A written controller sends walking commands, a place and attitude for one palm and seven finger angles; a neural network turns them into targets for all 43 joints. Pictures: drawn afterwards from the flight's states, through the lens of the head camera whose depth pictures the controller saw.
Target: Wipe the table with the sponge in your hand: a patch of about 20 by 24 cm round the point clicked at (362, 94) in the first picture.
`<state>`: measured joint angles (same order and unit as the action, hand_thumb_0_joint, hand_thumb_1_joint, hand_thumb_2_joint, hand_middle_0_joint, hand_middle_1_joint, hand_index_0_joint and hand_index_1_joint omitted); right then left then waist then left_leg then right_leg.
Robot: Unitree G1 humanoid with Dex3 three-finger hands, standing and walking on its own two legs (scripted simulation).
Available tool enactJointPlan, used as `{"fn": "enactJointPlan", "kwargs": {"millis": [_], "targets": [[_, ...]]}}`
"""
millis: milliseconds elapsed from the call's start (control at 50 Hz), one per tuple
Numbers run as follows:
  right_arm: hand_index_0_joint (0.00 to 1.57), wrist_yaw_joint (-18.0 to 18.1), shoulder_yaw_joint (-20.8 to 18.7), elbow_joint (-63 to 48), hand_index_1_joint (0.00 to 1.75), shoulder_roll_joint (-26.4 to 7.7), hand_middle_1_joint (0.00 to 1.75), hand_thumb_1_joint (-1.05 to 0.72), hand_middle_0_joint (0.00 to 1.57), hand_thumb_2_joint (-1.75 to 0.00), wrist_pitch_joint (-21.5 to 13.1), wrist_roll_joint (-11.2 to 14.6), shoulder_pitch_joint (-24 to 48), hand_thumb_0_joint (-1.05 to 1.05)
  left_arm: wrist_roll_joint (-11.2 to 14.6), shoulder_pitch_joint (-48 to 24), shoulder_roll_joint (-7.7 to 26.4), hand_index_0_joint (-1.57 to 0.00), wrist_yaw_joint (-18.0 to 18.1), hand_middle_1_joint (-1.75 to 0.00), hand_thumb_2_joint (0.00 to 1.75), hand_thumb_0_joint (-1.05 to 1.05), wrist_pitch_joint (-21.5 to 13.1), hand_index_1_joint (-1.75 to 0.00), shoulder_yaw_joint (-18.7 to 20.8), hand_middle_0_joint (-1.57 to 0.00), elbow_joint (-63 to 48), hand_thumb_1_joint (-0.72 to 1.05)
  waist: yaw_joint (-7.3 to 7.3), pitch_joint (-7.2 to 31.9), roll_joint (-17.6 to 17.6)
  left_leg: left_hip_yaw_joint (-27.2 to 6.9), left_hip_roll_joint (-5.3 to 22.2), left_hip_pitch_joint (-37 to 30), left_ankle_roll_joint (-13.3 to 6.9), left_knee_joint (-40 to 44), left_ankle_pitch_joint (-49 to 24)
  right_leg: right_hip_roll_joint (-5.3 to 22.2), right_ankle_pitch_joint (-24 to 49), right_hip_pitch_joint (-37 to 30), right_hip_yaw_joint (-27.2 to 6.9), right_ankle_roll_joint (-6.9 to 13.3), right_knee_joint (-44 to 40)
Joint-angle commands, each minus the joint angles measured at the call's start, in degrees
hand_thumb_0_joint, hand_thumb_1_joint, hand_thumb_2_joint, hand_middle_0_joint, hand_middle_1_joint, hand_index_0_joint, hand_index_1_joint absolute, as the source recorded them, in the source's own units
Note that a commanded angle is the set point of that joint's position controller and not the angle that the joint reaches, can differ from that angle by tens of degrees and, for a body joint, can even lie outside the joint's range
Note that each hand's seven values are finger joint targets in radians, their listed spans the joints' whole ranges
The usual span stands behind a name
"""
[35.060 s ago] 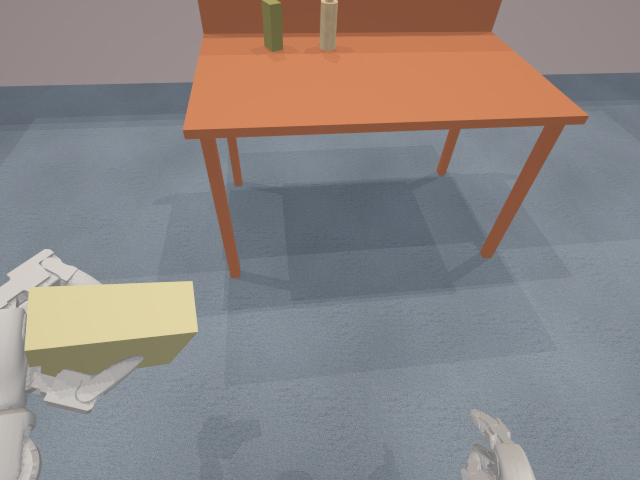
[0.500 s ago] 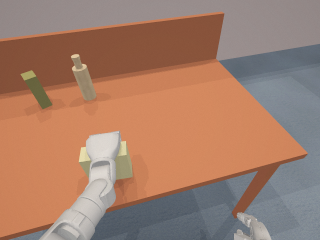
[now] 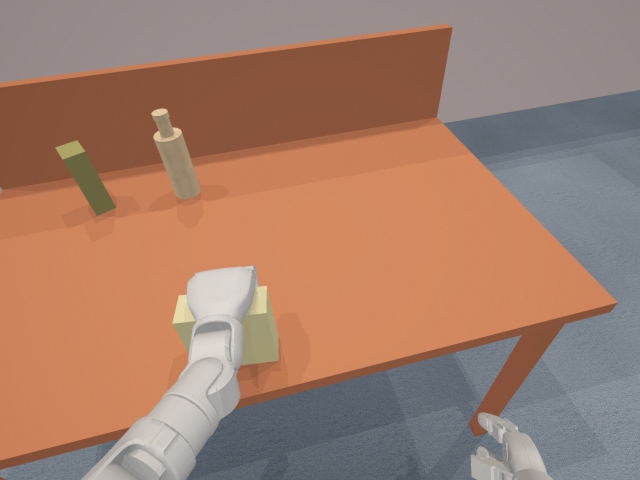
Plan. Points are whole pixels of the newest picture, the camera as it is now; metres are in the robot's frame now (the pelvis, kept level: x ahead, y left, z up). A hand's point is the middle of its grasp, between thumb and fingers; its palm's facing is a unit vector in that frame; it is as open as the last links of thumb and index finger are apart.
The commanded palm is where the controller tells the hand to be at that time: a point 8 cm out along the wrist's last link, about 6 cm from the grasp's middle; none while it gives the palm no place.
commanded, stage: slide across to the third lane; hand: left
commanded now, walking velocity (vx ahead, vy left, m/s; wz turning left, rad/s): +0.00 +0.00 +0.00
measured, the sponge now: (233, 337) +0.33 +0.18 -0.03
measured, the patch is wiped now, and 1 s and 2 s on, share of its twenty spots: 0.90 0.90 1.00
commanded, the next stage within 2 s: wipe forward along the third lane in 0.44 s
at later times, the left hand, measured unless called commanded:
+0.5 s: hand (269, 307) +0.35 +0.12 +0.02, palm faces -0.05 -0.01 -1.00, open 9.5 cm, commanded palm +0.32 +0.10 +0.06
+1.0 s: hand (277, 286) +0.39 +0.12 +0.01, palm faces -0.07 +0.00 -1.00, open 9.5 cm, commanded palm +0.38 +0.11 +0.05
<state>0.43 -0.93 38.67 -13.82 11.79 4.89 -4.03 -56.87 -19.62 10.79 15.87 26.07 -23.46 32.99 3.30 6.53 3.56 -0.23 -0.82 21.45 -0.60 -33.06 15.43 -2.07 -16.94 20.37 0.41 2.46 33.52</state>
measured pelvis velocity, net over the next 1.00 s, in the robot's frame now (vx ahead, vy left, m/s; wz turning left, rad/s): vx -0.02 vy -0.02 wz -0.02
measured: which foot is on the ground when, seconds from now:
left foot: down 0.00-1.00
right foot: down 0.00-1.00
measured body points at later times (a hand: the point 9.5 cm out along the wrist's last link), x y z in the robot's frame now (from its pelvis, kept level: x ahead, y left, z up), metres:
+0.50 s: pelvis -0.01 -0.01 +0.00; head -0.02 -0.03 +0.45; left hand +0.35 +0.12 +0.07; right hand +0.17 -0.23 -0.12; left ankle +0.02 +0.11 -0.73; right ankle +0.00 -0.09 -0.73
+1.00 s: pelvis -0.02 -0.02 -0.01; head +0.00 -0.04 +0.44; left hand +0.39 +0.11 +0.07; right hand +0.11 -0.27 -0.14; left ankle +0.02 +0.11 -0.73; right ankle +0.00 -0.09 -0.73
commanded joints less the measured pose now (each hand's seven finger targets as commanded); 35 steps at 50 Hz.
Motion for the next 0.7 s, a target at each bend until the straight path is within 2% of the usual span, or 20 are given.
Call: {"fn": "enactJointPlan", "kwargs": {"millis": [0, 20, 60, 100, 120, 160, 200, 220, 280, 300, 320, 380, 420, 460, 520, 580, 600, 620, 660, 680], "targets": [[0.2, -0.1, -2.1, -7.6, 0.3, -5.1, 0.3, -0.9, 0.2, -0.9, -3.0, 0.1, 9.4, 0.0, 0.8, -18.8, -4.5, -1.2, 1.7, -1.6, 1.3, 0.0, -2.6, -1.6, -1.0, -1.2, -5.0, 0.1, -2.32, 10.0, -8.5, -0.9, 0.0, -6.8, -1.5, 3.1, -7.2, -0.2, 11.1, -0.7, -1.5, 1.7, -6.0], [0.2, -0.1, -2.2, -7.6, 0.3, -5.3, 0.3, -0.9, 0.2, -0.9, -3.1, 0.0, 9.8, 0.0, 1.3, -18.1, -2.7, -1.2, 2.1, -1.6, 1.3, 0.0, -2.6, -1.6, 1.5, -1.2, -5.3, 0.1, -1.28, 11.0, -8.8, -1.1, 0.0, -6.6, -1.3, 3.5, -7.6, -0.5, 11.4, -1.5, -1.9, 1.9, -6.2], [0.2, -0.3, -2.1, -7.3, 0.3, -4.9, 0.3, -0.9, 0.2, -0.9, -3.2, 0.1, 9.6, 0.0, 1.4, -20.5, -5.0, -1.2, 2.7, -1.6, 1.3, 0.0, -2.2, -1.6, -0.8, -1.2, -4.2, 0.1, -2.41, 11.3, -9.3, -0.5, 0.0, -6.6, -1.4, 2.8, -7.9, 0.0, 12.9, -1.8, -1.4, 1.5, -5.8], [0.2, -0.4, -2.1, -6.8, 0.3, -4.9, 0.3, -0.9, 0.2, -0.9, -3.1, -0.1, 9.6, 0.0, 1.5, -20.6, -4.7, -1.2, 3.5, -1.6, 1.3, 0.0, -1.6, -1.6, 0.1, -1.2, -2.3, 0.1, -2.02, 11.2, -9.8, -0.3, -0.1, -6.0, -1.3, 3.0, -7.5, 0.0, 13.0, -2.0, -1.7, 1.4, -6.0], [0.2, -0.3, -2.2, -6.5, 0.3, -5.2, 0.3, -0.9, 0.2, -0.9, -2.9, -0.2, 10.0, 0.0, 1.7, -19.5, -1.8, -1.2, 3.9, -1.6, 1.3, 0.0, -1.3, -1.6, 3.5, -1.2, -1.7, 0.1, -0.97, 11.4, -10.4, -0.5, -0.1, -5.4, -1.1, 3.5, -7.2, -0.2, 12.5, -2.7, -2.5, 1.6, -6.5], [0.2, -0.6, -2.1, -6.6, 0.3, -4.5, 0.3, -0.9, 0.2, -0.9, -2.9, 0.1, 10.0, 0.0, 1.5, -23.1, -6.5, -1.2, 4.0, -1.6, 1.3, 0.0, -0.8, -1.6, -1.7, -1.2, -1.7, 0.1, -2.64, 11.3, -9.0, 0.0, -0.1, -6.0, -1.3, 3.0, -7.3, 0.2, 13.0, -1.9, -1.5, 1.3, -6.1], [0.2, -0.7, -2.2, -5.9, 0.3, -4.7, 0.3, -0.9, 0.2, -0.9, -2.9, -0.1, 9.6, 0.0, 1.4, -23.7, -6.0, -1.2, 4.3, -1.6, 1.3, 0.0, -0.3, -1.6, -0.7, -1.2, 1.2, 0.1, -2.51, 10.9, -9.6, 0.0, -0.1, -5.3, -1.3, 2.9, -6.7, 0.1, 12.4, -1.3, -1.5, 1.3, -6.0], [0.2, -0.6, -2.2, -5.9, 0.3, -4.9, 0.3, -0.9, 0.2, -0.9, -2.8, -0.2, 9.9, 0.0, 1.8, -22.4, -3.8, -1.2, 4.5, -1.6, 1.3, 0.0, -0.3, -1.6, 2.2, -1.2, 1.1, 0.1, -1.13, 12.2, -9.5, -0.2, 0.0, -5.2, -1.1, 3.4, -6.9, -0.2, 12.1, -2.2, -2.1, 1.6, -6.3], [0.2, -1.0, -2.3, -5.9, 0.3, -4.3, 0.3, -0.9, 0.2, -0.9, -2.6, 0.0, 9.5, 0.0, 1.5, -25.8, -8.9, -1.2, 4.7, -1.6, 1.3, 0.0, 0.0, -1.6, -3.1, -1.2, 2.9, 0.1, -2.93, 11.3, -8.7, -0.1, 0.0, -5.4, -1.3, 2.7, -6.7, 0.1, 11.6, -0.5, -1.1, 1.4, -5.8], [0.2, -1.1, -2.3, -5.5, 0.3, -4.4, 0.3, -0.9, 0.2, -0.9, -2.6, -0.1, 9.3, 0.0, 1.4, -27.6, -9.1, -1.2, 5.0, -1.6, 1.3, 0.0, 0.0, -1.6, -3.2, -1.2, 3.9, 0.1, -3.27, 11.2, -8.5, 0.0, 0.1, -5.4, -1.3, 2.5, -6.4, 0.0, 11.2, 0.1, -0.9, 1.5, -5.6], [0.2, -1.1, -2.5, -5.5, 0.3, -4.4, 0.3, -0.9, 0.2, -0.9, -2.6, -0.2, 9.5, 0.0, 1.9, -26.0, -7.6, -1.2, 5.1, -1.6, 1.3, 0.0, -0.1, -1.6, -1.0, -1.2, 4.4, 0.1, -2.07, 11.9, -9.5, -0.1, 0.1, -4.9, -1.3, 2.8, -6.2, -0.2, 10.9, -0.6, -1.5, 1.6, -6.2], [0.2, -1.0, -2.4, -5.1, 0.3, -4.2, 0.3, -0.9, 0.2, -0.9, -2.7, 0.0, 9.0, 0.0, 2.6, -31.3, -9.9, -1.2, 5.9, -1.6, 1.3, 0.0, 0.1, -1.6, -3.1, -1.2, 6.4, 0.1, -3.69, 11.3, -9.4, 0.0, -0.1, -4.6, -1.4, 2.5, -4.3, 0.1, 8.7, 0.5, -0.8, 1.1, -6.1], [0.2, -1.1, -2.6, -4.7, 0.3, -4.3, 0.3, -0.9, 0.2, -0.9, -2.6, -0.2, 9.3, 0.0, 2.6, -30.1, -8.2, -1.2, 6.5, -1.6, 1.3, 0.0, 0.3, -1.6, -0.5, -1.2, 8.0, 0.1, -2.3, 12.3, -8.9, 0.0, 0.0, -4.2, -1.1, 2.9, -4.6, -0.2, 8.6, 0.1, -1.2, 1.5, -6.3], [0.2, -1.4, -2.6, -4.9, 0.3, -4.0, 0.3, -0.9, 0.2, -0.9, -2.5, -0.2, 8.8, 0.0, 2.5, -31.7, -11.0, -1.2, 6.9, -1.6, 1.3, 0.0, 0.3, -1.6, -3.0, -1.2, 8.6, 0.1, -3.38, 12.7, -9.2, 0.2, 0.0, -4.5, -1.2, 2.2, -5.3, 0.1, 10.0, 0.1, -0.5, 1.2, -5.5], [0.2, -1.3, -2.7, -4.8, 0.3, -4.5, 0.3, -0.9, 0.2, -0.9, -2.1, -0.6, 9.2, 0.0, 2.6, -28.0, -6.0, -1.2, 7.6, -1.6, 1.3, 0.0, 0.9, -1.6, 2.6, -1.2, 10.0, 0.1, -1.19, 13.8, -9.9, 0.6, -0.1, -3.0, -1.0, 2.8, -5.7, 0.1, 11.7, -2.5, -1.9, 1.4, -6.2], [0.2, -0.7, -2.3, -4.3, 0.3, -4.1, 0.3, -0.9, 0.2, -0.9, -1.8, -0.4, 9.1, 0.0, 2.0, -33.1, -7.3, -1.2, 8.3, -1.6, 1.3, 0.0, 1.6, -1.6, 0.8, -1.2, 12.3, 0.1, -3.41, 10.9, -11.0, 1.2, -0.1, -1.7, -1.1, 2.8, -3.1, 0.6, 8.9, -0.4, -2.2, 0.7, -7.0], [0.2, -0.5, -2.3, -4.1, 0.3, -4.0, 0.3, -0.9, 0.2, -0.9, -2.0, -0.5, 8.9, 0.0, 2.1, -33.9, -6.7, -1.2, 8.6, -1.6, 1.3, 0.0, 1.6, -1.6, 1.5, -1.2, 12.4, 0.1, -3.3, 11.7, -10.3, 1.5, -0.2, -1.9, -1.2, 2.6, -3.2, 0.7, 9.4, -0.7, -2.5, 0.7, -7.0], [0.2, -0.2, -2.3, -3.7, 0.3, -4.4, 0.3, -0.9, 0.2, -0.9, -2.0, -0.7, 9.0, 0.0, 2.3, -32.6, -3.0, -1.2, 8.9, -1.6, 1.3, 0.0, 1.7, -1.6, 5.4, -1.2, 13.5, 0.1, -2.09, 12.3, -10.6, 1.1, -0.2, -1.2, -1.0, 3.1, -3.0, 0.4, 9.3, -1.6, -3.2, 0.9, -7.5], [0.2, 0.2, -2.0, -3.4, 0.3, -4.0, 0.3, -0.9, 0.2, -0.9, -2.0, -0.5, 8.3, 0.0, 1.5, -37.1, -5.7, -1.2, 8.8, -1.6, 1.3, 0.0, 1.8, -1.6, 2.3, -1.2, 14.9, 0.1, -4.29, 11.3, -10.1, 1.6, -0.2, -0.7, -1.1, 2.7, -1.9, 0.9, 8.1, 0.1, -2.8, 0.4, -7.2], [0.2, 0.4, -2.1, -3.1, 0.3, -3.9, 0.3, -0.9, 0.2, -0.9, -2.0, -0.6, 7.9, 0.0, 1.0, -37.2, -5.9, -1.2, 8.8, -1.6, 1.3, 0.0, 1.9, -1.6, 2.3, -1.2, 16.8, 0.1, -4.34, 10.6, -9.5, 1.6, -0.2, -0.6, -1.1, 2.7, -1.3, 0.8, 6.8, 1.1, -2.7, 0.5, -7.4]]}}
